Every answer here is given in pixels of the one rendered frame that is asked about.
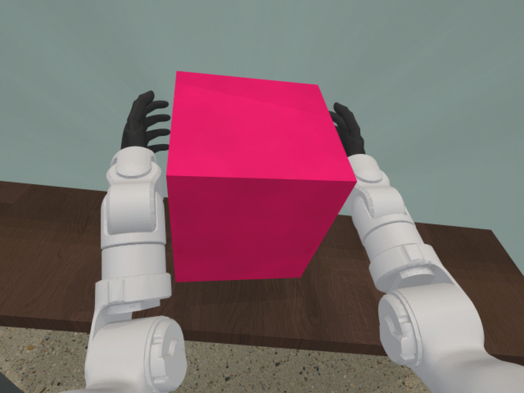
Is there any right robot hand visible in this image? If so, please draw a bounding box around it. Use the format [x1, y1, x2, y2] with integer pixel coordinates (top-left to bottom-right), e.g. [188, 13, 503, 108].
[329, 102, 366, 157]

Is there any right robot upper arm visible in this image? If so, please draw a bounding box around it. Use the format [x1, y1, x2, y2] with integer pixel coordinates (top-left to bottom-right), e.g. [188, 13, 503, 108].
[378, 282, 524, 393]

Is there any carton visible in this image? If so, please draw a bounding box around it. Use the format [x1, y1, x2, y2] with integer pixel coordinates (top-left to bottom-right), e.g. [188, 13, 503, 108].
[166, 71, 357, 282]

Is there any left robot hand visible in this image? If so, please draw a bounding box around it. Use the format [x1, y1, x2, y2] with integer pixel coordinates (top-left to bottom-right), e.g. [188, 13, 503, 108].
[120, 91, 170, 153]

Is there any left robot upper arm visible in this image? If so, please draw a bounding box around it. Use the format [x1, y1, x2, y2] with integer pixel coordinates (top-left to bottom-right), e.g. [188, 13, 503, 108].
[59, 315, 187, 393]

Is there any left robot forearm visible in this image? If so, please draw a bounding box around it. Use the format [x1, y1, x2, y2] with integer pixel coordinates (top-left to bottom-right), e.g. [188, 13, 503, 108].
[84, 147, 172, 381]

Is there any table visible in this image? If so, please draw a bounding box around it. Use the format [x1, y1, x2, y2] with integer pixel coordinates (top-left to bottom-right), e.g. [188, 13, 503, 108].
[0, 181, 524, 393]

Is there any right robot forearm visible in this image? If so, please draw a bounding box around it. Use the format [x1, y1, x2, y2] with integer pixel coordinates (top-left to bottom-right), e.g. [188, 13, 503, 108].
[344, 154, 485, 344]

